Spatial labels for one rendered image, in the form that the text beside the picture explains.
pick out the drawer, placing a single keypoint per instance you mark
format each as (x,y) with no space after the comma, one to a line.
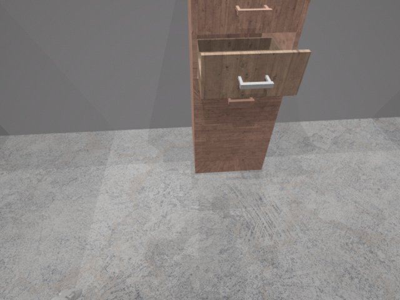
(221,61)

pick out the cabinet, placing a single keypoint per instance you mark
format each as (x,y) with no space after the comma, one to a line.
(236,137)

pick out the handle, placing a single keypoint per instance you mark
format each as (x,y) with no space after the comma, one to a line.
(241,101)
(254,12)
(255,85)

